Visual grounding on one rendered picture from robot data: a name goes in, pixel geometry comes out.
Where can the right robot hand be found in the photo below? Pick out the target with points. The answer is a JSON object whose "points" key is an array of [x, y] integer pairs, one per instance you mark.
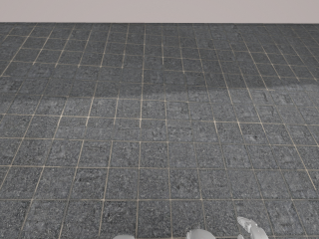
{"points": [[251, 227]]}

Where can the robot right thigh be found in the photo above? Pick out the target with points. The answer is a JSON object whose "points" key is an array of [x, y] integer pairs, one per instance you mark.
{"points": [[199, 234]]}

